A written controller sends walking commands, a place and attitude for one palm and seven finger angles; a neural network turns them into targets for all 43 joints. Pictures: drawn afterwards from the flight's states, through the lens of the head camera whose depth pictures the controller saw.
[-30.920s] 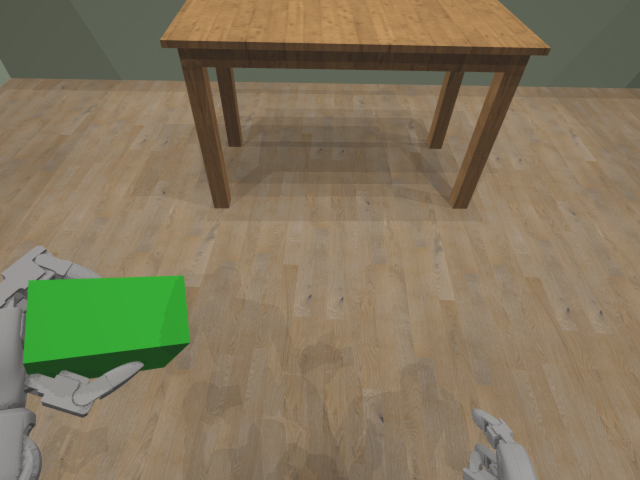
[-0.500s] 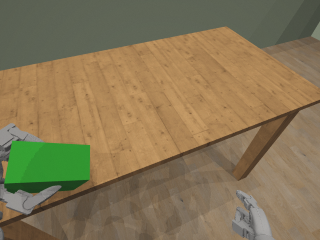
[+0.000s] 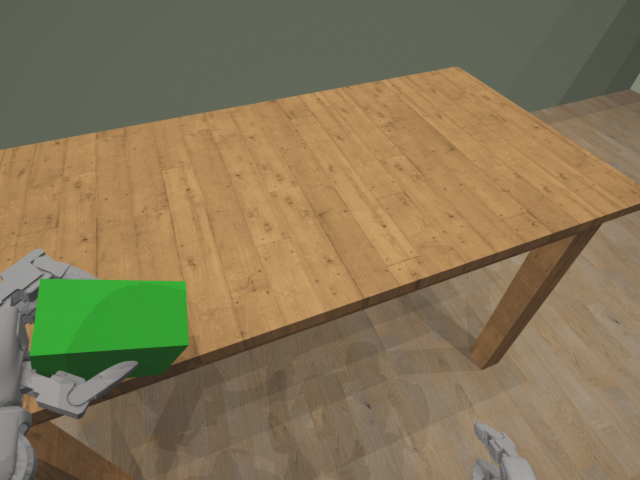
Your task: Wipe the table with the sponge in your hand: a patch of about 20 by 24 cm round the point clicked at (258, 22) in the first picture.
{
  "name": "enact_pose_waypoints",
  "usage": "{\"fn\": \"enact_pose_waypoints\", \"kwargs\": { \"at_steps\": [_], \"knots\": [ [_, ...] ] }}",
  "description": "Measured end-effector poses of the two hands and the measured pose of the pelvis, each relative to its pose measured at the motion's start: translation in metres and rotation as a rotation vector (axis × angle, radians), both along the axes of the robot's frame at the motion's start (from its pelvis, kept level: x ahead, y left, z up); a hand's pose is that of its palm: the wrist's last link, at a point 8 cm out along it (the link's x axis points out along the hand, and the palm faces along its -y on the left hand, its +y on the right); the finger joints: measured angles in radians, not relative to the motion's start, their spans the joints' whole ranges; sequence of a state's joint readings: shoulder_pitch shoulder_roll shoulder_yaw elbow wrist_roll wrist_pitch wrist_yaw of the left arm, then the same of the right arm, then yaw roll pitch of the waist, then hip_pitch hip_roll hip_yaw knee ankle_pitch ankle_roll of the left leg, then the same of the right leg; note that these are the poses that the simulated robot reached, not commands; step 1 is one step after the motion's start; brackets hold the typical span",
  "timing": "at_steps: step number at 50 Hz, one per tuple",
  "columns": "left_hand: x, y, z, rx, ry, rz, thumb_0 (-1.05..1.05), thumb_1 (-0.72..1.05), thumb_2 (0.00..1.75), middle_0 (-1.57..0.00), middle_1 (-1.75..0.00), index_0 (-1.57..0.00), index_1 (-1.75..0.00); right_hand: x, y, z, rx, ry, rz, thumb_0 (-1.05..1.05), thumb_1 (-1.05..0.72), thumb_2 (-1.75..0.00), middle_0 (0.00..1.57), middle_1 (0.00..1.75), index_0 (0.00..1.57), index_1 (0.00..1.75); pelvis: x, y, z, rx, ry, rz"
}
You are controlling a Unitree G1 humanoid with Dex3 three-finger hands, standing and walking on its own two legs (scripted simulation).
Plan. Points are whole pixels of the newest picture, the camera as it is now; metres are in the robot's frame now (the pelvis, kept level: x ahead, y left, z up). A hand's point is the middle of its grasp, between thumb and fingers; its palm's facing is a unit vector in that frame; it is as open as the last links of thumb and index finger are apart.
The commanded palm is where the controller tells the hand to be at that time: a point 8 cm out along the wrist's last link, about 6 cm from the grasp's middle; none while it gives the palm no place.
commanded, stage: come to a stop and stand still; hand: left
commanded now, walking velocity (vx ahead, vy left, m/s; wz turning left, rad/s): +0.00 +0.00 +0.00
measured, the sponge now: (132, 333) +0.23 +0.21 +0.13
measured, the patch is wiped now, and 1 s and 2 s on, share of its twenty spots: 0.00 0.00 0.00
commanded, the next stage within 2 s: look again from close up in 0.24 s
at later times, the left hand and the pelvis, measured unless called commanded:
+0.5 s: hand (23, 284) +0.24 +0.30 +0.18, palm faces +0.48 -0.77 -0.41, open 10.2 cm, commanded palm +0.17 +0.29 +0.18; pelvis +0.00 +0.02 +0.00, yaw -3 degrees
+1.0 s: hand (48, 293) +0.25 +0.29 +0.16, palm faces +0.33 -0.88 -0.33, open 10.2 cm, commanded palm +0.19 +0.33 +0.18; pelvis +0.01 +0.06 +0.00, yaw -3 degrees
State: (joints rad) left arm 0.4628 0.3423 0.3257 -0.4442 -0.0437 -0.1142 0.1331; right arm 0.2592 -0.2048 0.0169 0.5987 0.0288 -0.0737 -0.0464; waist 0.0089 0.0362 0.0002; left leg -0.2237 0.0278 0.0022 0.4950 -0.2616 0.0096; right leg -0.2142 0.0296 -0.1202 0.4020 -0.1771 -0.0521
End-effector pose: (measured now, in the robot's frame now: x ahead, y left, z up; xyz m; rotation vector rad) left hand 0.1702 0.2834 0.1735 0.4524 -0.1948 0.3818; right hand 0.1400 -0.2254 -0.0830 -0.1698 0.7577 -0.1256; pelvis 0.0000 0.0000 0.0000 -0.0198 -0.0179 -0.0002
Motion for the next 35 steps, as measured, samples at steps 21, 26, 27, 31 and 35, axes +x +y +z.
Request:
{"fn": "enact_pose_waypoints", "kwargs": {
  "at_steps": [21,26,27,31,35],
  "knots": [
    [0.03,0.035,0.033,0.205,-0.094,-0.031,-0.01,-0.52,1.04,-0.71,-1.31,-0.75,-1.3,0.03,0.001,0.013,-0.053,-0.047,0.049,0.01,-0.9,-0.89,0.2,0.3,0.2,0.3,0.002,0.005,-0.001,0.006,0.018,-0.019],
    [0.028,0.049,0.015,0.059,-0.102,0.032,-0.01,-0.52,1.04,-0.7,-1.31,-0.74,-1.3,0.025,0.02,0.013,-0.003,-0.082,0.063,0.01,-0.9,-0.89,0.2,0.3,0.2,0.3,-0.001,0.022,0.0,0.011,0.004,-0.053],
    [0.026,0.042,0.006,0.025,-0.077,0.009,-0.01,-0.52,1.04,-0.7,-1.31,-0.74,-1.3,0.024,0.024,0.013,0.003,-0.089,0.059,0.01,-0.9,-0.89,0.2,0.3,0.2,0.3,-0.001,0.026,0.0,0.01,0.0,-0.055],
    [0.021,0.019,-0.027,-0.067,0.025,-0.108,-0.01,-0.52,1.04,-0.7,-1.31,-0.74,-1.3,0.016,0.039,0.014,-0.002,-0.083,0.051,0.01,-0.9,-0.89,0.2,0.3,0.2,0.3,-0.001,0.037,-0.001,0.007,-0.008,-0.058],
    [0.021,0.03,-0.035,-0.063,0.027,-0.136,-0.01,-0.52,1.04,-0.71,-1.31,-0.75,-1.3,0.01,0.051,0.022,-0.039,-0.065,0.055,0.01,-0.9,-0.89,0.2,0.3,0.2,0.3,-0.002,0.041,-0.001,0.003,-0.009,-0.054]
  ]
}}
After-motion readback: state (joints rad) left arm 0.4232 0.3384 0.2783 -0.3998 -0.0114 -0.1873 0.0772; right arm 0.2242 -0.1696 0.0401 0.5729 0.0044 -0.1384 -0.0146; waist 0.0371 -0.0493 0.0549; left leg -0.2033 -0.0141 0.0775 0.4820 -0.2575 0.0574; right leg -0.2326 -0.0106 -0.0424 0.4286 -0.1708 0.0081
